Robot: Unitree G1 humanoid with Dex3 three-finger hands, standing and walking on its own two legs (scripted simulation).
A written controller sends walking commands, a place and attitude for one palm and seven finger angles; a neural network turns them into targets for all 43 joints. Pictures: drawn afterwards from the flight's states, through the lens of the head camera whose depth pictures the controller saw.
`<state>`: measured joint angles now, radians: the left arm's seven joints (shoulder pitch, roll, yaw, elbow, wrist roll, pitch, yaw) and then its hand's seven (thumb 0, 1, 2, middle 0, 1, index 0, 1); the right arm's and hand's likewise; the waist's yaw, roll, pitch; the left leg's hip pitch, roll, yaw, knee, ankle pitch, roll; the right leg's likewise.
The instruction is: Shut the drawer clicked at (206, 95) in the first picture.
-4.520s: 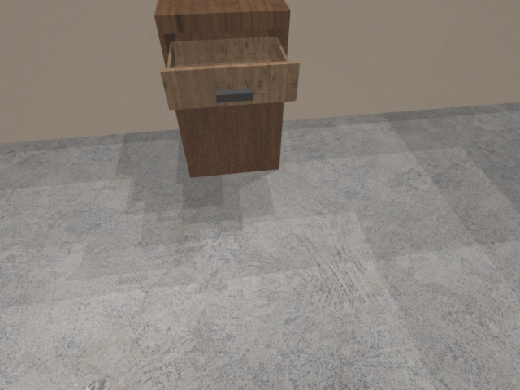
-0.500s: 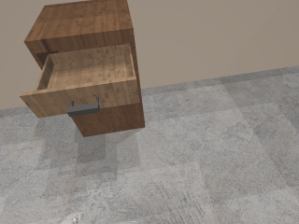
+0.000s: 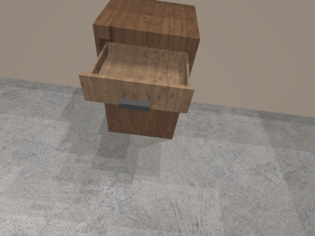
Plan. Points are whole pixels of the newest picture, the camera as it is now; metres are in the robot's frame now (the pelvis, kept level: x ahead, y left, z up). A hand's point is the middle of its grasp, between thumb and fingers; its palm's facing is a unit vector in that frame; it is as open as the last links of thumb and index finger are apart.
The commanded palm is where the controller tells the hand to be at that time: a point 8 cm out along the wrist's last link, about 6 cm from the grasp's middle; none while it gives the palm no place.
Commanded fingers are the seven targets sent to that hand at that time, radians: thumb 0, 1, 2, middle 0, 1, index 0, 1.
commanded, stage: take the last steps up to it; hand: left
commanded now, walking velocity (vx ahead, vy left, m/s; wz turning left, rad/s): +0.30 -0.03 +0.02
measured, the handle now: (135, 101) +0.61 +0.15 -0.07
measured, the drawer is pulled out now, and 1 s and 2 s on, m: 0.30 0.30 0.30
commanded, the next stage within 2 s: come to a stop and stand still in 0.78 s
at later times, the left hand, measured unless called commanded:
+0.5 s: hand (105, 204) +0.23 +0.18 -0.17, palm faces -0.04 -0.99 -0.13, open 7.4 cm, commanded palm none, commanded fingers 0.00 0.90 0.90 -0.20 -0.30 -0.20 -0.30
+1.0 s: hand (113, 193) +0.27 +0.16 -0.17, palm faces +0.10 -0.98 -0.19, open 7.3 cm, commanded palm none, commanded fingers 0.00 0.90 0.90 -0.20 -0.30 -0.20 -0.30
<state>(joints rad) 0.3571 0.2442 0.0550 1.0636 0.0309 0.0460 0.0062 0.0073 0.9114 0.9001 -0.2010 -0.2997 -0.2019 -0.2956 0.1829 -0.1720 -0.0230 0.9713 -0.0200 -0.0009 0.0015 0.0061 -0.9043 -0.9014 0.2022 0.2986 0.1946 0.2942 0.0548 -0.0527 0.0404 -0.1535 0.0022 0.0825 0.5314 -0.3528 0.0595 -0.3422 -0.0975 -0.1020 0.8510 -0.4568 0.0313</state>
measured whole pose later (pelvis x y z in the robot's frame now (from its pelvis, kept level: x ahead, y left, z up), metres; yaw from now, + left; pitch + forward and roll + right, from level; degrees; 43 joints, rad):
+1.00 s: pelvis +0.31 -0.01 +0.00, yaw +1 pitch -1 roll -2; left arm 0.34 0.14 0.02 1.13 0.02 -0.04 0.03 0.00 0.92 0.90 -0.20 -0.30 -0.20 -0.30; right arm 0.13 -0.18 -0.04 1.02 -0.01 -0.03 -0.03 0.01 -0.92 -0.90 0.20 0.30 0.19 0.29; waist 0.04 0.03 0.06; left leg -0.37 0.08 0.05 0.60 -0.15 -0.03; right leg -0.10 0.05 -0.12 0.44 -0.32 -0.05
